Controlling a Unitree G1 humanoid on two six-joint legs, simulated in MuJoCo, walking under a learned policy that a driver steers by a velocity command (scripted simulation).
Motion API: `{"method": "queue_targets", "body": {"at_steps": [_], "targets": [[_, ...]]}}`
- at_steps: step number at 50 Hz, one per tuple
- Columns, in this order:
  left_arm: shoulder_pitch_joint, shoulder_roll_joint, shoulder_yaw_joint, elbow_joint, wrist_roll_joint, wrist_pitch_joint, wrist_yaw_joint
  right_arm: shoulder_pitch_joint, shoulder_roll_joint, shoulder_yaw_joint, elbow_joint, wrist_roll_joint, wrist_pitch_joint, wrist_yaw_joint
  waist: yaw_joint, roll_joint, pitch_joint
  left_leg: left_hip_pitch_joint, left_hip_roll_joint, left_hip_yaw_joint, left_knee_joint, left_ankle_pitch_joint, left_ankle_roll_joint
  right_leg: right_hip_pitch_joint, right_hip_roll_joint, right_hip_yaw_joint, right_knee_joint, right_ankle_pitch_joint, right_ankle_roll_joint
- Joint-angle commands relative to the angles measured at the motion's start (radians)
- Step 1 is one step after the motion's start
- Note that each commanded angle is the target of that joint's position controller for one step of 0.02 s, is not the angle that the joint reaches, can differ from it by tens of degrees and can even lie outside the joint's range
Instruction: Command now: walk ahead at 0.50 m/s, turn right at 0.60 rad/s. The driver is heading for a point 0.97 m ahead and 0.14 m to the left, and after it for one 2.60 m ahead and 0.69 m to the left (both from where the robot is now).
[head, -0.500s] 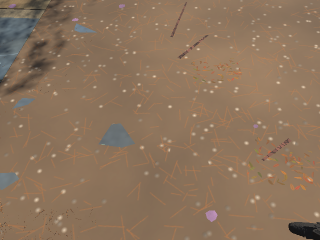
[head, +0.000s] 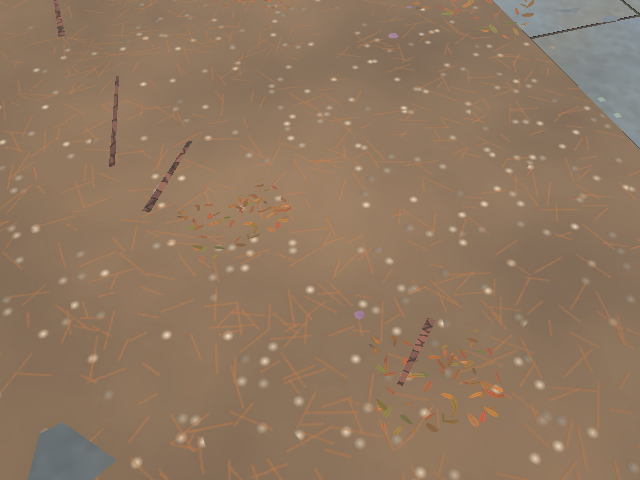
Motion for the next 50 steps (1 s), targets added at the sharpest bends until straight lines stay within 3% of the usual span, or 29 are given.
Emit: {"method": "queue_targets", "body": {"at_steps": [1,4,6,7,8,9,10,11,12,13,14,15,16,19,22,26,31,34,35,36,37,38,39,40,41,42,43,46,50], "targets": [[-0.086,0.012,-0.008,-0.086,0.002,-0.020,-0.020,-0.068,-0.169,-0.035,-0.066,0.007,-0.009,-0.008,0.004,0.101,0.013,0.003,0.256,-0.072,-0.112,0.307,0.137,0.019,-0.001,-0.037,-0.144,0.131,-0.010],[-0.159,0.006,-0.012,-0.119,0.000,-0.022,-0.034,-0.011,-0.192,-0.040,-0.034,0.023,0.006,-0.004,-0.014,0.096,0.040,0.063,0.285,-0.044,-0.096,0.352,0.129,0.045,0.021,-0.068,-0.241,0.089,-0.040],[-0.157,0.024,-0.004,-0.131,0.004,-0.023,-0.039,0.000,-0.215,-0.045,-0.019,0.034,0.017,-0.002,0.013,0.110,0.033,0.114,0.306,-0.027,-0.037,0.549,0.121,0.100,0.060,-0.095,-0.285,-0.004,-0.077],[-0.124,0.045,0.007,-0.127,0.010,-0.022,-0.038,-0.003,-0.232,-0.049,-0.015,0.040,0.021,-0.004,0.044,0.130,0.002,0.132,0.309,-0.013,0.032,0.725,0.114,0.171,0.093,-0.119,-0.298,-0.052,-0.098],[-0.026,0.079,0.026,-0.104,0.015,-0.019,-0.034,-0.013,-0.242,-0.048,-0.011,0.043,0.027,-0.007,0.113,0.134,-0.058,0.125,0.294,0.014,0.166,0.863,0.097,0.314,0.130,-0.140,-0.338,-0.051,-0.126],[0.135,0.126,0.054,-0.054,0.013,-0.015,-0.023,-0.013,-0.222,-0.037,-0.008,0.040,0.030,-0.011,0.197,0.117,-0.142,0.029,0.258,0.047,0.359,0.864,0.068,0.564,0.162,-0.144,-0.390,0.022,-0.157],[0.296,0.210,0.079,-0.020,0.012,-0.005,-0.003,0.001,-0.159,-0.010,-0.031,0.005,0.024,-0.012,0.247,-0.011,-0.262,-0.235,0.210,0.056,0.679,0.465,0.026,0.889,-0.012,0.097,-0.351,0.088,-0.212],[0.254,0.283,0.076,-0.028,0.009,-0.014,-0.004,0.113,-0.051,0.028,-0.060,-0.007,0.002,0.003,0.122,-0.220,-0.393,-0.578,0.024,-0.064,0.998,-0.364,-0.023,1.108,-0.255,0.640,-0.481,-0.099,-0.388],[0.267,0.185,0.052,-0.038,0.010,-0.026,-0.011,0.009,-0.158,0.004,-0.049,0.033,-0.019,0.014,0.202,-0.083,-0.412,-0.661,0.050,-0.221,1.088,-0.354,-0.014,1.083,-0.267,0.679,-0.565,-0.175,-0.375],[0.222,0.154,0.039,-0.024,0.014,-0.037,-0.014,-0.087,-0.177,-0.003,-0.088,0.060,-0.029,0.017,0.197,-0.072,-0.249,-0.729,0.087,-0.205,1.079,-0.271,-0.002,0.962,-0.227,0.512,-0.580,-0.096,-0.333],[0.161,0.130,0.030,-0.019,0.011,-0.043,-0.014,-0.110,-0.160,0.002,-0.088,0.046,-0.033,0.011,0.156,-0.009,-0.168,-0.704,0.131,-0.200,1.006,-0.181,0.003,0.822,-0.181,0.391,-0.589,0.003,-0.298],[0.107,0.100,0.021,-0.022,0.018,-0.047,-0.015,-0.111,-0.158,-0.001,-0.080,0.025,-0.031,0.006,0.121,-0.003,-0.118,-0.653,0.156,-0.198,0.941,-0.126,-0.003,0.705,-0.147,0.308,-0.611,0.096,-0.281],[0.077,0.074,0.011,-0.027,0.028,-0.052,-0.014,-0.079,-0.154,-0.003,-0.068,0.021,-0.020,0.007,0.086,-0.015,-0.106,-0.590,0.175,-0.209,0.913,-0.085,-0.008,0.631,-0.122,0.260,-0.644,0.142,-0.274],[0.068,0.083,0.014,-0.005,0.023,-0.073,-0.009,-0.053,-0.109,0.005,-0.053,0.013,0.012,0.006,0.052,-0.006,-0.080,-0.555,0.179,-0.198,0.824,-0.021,-0.041,0.539,-0.113,0.181,-0.722,0.201,-0.291],[0.098,0.102,0.018,0.027,0.024,-0.076,0.004,-0.149,-0.088,0.013,-0.082,0.002,0.017,0.004,0.074,0.005,-0.028,-0.615,0.176,-0.195,0.652,0.143,-0.067,0.531,-0.088,0.103,-0.756,0.212,-0.273],[0.154,0.123,0.021,0.070,0.017,-0.070,0.014,-0.283,-0.061,0.027,-0.110,0.011,0.003,0.021,0.128,-0.002,0.009,-0.559,0.126,-0.159,0.391,0.355,-0.060,0.535,-0.056,0.029,-0.767,0.135,-0.227],[0.204,0.139,0.030,0.132,0.014,-0.060,0.017,-0.354,-0.080,0.028,-0.144,0.026,0.000,0.050,0.148,-0.008,0.037,-0.610,0.101,-0.169,0.283,0.295,0.005,0.723,-0.141,0.000,-0.722,0.158,-0.199],[0.176,0.158,0.038,0.140,0.017,-0.044,0.029,-0.285,-0.115,0.013,-0.142,0.022,0.002,0.060,0.097,-0.036,-0.021,-0.504,0.043,-0.130,0.274,0.157,0.058,0.805,-0.152,-0.048,-0.589,0.489,-0.154],[0.156,0.160,0.037,0.134,0.019,-0.035,0.035,-0.182,-0.142,-0.005,-0.116,0.018,0.005,0.057,0.039,-0.037,-0.090,-0.359,-0.001,-0.092,0.261,0.156,0.082,0.795,-0.122,-0.089,-0.447,0.658,-0.129],[0.163,0.142,0.028,0.122,0.028,-0.028,0.045,-0.042,-0.192,-0.032,-0.079,0.018,0.009,0.049,-0.019,-0.006,-0.183,-0.133,-0.010,-0.116,0.265,0.187,0.111,0.698,-0.075,-0.139,-0.234,0.657,-0.090],[0.267,0.070,0.001,0.084,0.045,-0.044,0.042,0.076,-0.301,-0.062,-0.073,0.013,0.014,0.039,0.000,0.180,-0.325,0.269,0.221,-0.510,0.285,0.150,0.262,0.317,0.029,-0.164,0.146,0.307,-0.019],[0.268,0.023,-0.020,0.093,0.047,-0.070,0.029,0.104,-0.265,-0.053,-0.067,0.036,0.016,0.043,-0.004,0.299,-0.417,0.441,0.348,-0.943,0.082,-0.048,0.376,0.053,0.189,-0.041,0.385,-0.419,0.021],[0.186,0.106,-0.003,0.070,0.009,-0.098,0.013,0.079,-0.210,-0.034,-0.075,0.033,0.015,0.042,-0.034,0.220,-0.341,0.406,0.333,-0.900,0.031,-0.175,0.327,-0.061,0.125,0.070,0.456,-0.408,-0.007],[0.094,0.116,-0.004,0.040,-0.011,-0.114,0.008,0.024,-0.185,-0.028,-0.093,0.024,0.015,0.037,-0.028,0.152,-0.224,0.274,0.298,-0.775,0.021,-0.151,0.290,-0.085,0.082,0.053,0.424,-0.333,-0.025],[0.049,0.111,-0.005,0.027,0.004,-0.122,0.012,-0.029,-0.170,-0.023,-0.104,0.017,0.014,0.034,0.002,0.078,-0.130,0.123,0.265,-0.682,0.004,-0.057,0.275,-0.069,0.046,0.040,0.339,-0.276,-0.030],[0.044,0.119,0.003,0.026,0.027,-0.119,0.019,-0.068,-0.140,-0.013,-0.116,0.009,0.012,0.029,0.037,0.072,-0.100,0.016,0.235,-0.613,-0.011,0.048,0.260,0.001,0.013,0.044,0.250,-0.230,-0.027],[0.057,0.113,0.006,0.025,0.036,-0.111,0.020,-0.091,-0.131,-0.009,-0.130,0.003,0.014,0.026,0.064,0.094,-0.085,-0.050,0.208,-0.583,-0.030,0.116,0.261,0.054,0.007,0.043,0.211,-0.212,-0.018],[0.069,0.078,0.000,0.020,0.042,-0.087,0.025,-0.086,-0.151,-0.018,-0.139,0.011,0.014,0.011,0.086,0.109,-0.067,-0.155,0.179,-0.500,-0.062,0.239,0.274,0.089,0.011,0.015,0.084,-0.167,0.025],[-0.077,0.036,-0.017,-0.018,0.040,-0.087,0.024,-0.036,-0.180,-0.030,-0.127,0.024,0.022,-0.011,0.038,0.111,-0.035,-0.227,0.111,-0.412,-0.057,0.214,0.217,0.143,0.053,0.003,-0.205,0.104,0.060]]}}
